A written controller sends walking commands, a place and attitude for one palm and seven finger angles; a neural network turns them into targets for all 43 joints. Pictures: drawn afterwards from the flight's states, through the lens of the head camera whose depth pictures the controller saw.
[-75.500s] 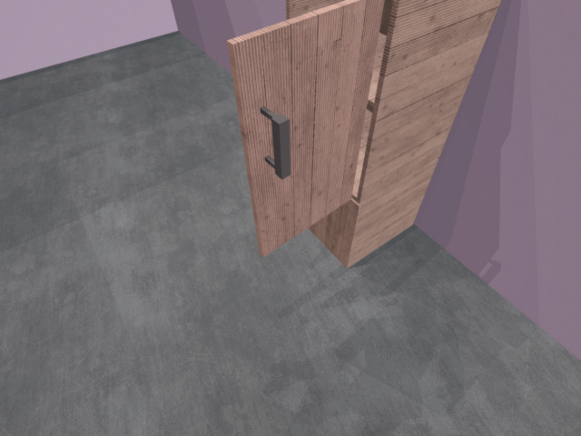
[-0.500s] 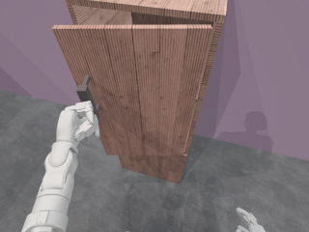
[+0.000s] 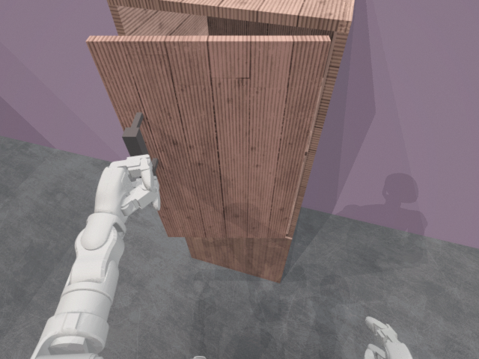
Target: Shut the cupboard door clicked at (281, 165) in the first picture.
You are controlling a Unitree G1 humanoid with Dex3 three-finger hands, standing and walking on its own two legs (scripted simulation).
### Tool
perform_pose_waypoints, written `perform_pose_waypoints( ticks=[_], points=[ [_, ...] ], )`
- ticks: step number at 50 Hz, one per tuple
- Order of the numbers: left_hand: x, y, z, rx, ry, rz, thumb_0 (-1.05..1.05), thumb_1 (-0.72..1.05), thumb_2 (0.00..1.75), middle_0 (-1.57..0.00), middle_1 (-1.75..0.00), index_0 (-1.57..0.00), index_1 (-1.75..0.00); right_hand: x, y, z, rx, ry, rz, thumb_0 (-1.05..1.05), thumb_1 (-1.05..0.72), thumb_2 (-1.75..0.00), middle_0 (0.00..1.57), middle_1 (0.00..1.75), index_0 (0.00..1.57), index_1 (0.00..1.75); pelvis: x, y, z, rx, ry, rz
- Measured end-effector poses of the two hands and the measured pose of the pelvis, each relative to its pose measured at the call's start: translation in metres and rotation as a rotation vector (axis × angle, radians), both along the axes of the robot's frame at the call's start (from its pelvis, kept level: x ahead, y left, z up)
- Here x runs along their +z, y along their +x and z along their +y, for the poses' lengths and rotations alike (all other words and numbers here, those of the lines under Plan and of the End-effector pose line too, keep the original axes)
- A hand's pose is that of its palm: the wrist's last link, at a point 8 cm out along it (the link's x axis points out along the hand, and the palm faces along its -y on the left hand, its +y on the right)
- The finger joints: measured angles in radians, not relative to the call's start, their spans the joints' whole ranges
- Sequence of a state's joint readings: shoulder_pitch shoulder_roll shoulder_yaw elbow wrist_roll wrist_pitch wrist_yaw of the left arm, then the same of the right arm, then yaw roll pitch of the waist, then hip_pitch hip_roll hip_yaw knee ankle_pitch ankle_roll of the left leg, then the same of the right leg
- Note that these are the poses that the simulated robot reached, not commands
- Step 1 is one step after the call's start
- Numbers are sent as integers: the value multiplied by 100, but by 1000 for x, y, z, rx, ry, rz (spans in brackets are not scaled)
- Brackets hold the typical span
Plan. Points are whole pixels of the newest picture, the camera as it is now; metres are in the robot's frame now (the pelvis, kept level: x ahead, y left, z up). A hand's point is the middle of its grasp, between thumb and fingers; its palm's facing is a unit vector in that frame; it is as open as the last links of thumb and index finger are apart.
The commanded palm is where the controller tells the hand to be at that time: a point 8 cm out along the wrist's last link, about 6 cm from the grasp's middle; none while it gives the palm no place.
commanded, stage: push the door shut along its arc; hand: left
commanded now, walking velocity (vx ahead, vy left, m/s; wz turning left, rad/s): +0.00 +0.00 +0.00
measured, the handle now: (144, 151) +0.46 +0.20 +0.09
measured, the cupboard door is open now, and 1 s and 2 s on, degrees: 16 0 0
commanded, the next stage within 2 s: pull the fist back off the door in 0.94 s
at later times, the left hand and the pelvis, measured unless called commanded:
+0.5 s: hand (159, 160) +0.43 +0.16 +0.10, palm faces -0.14 -0.99 -0.04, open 3.1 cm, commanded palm +0.43 +0.20 +0.09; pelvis -0.01 +0.01 -0.01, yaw +1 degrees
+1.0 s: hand (172, 146) +0.47 +0.14 +0.09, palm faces -0.25 -0.97 -0.02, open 3.1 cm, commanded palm +0.50 +0.17 +0.09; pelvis -0.03 +0.01 -0.03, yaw +1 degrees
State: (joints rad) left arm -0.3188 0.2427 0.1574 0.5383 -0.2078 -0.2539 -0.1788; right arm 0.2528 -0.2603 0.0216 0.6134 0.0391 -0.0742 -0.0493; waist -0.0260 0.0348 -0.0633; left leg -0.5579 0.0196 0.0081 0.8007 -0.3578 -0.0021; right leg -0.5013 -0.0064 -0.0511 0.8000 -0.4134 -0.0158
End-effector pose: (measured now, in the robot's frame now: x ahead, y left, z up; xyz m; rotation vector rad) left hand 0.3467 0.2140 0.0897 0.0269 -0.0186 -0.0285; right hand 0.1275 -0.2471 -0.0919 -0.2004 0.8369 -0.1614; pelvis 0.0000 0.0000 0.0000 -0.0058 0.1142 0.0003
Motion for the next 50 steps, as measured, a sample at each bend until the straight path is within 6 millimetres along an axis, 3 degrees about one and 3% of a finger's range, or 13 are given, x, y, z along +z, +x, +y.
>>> perform_pose_waypoints(
  ticks=[6,22,37,50],
  points=[
    [6,22,-4,-26,10,-18,2,90,90,-131,-150,-130,-150,-4,-11,-2,-14,-14,30,2,-91,-90,21,30,20,30,-2,-4,1,-1,-2,12],
    [7,59,6,-89,12,7,2,90,90,-134,-150,-130,-150,-18,-61,-11,-64,-44,182,1,-91,-90,21,30,20,30,-7,-9,5,10,-13,48],
    [5,113,-13,-189,-7,24,2,90,90,-130,-150,-130,-150,-28,-107,-13,-125,-72,300,1,-91,-90,21,30,20,30,-19,-13,11,1,-23,139],
    [6,113,-12,-224,-3,30,2,90,90,-132,-150,-130,-150,-35,-130,-11,-116,-83,340,1,-91,-90,21,30,20,30,-28,-27,9,19,-40,159]
  ],
)
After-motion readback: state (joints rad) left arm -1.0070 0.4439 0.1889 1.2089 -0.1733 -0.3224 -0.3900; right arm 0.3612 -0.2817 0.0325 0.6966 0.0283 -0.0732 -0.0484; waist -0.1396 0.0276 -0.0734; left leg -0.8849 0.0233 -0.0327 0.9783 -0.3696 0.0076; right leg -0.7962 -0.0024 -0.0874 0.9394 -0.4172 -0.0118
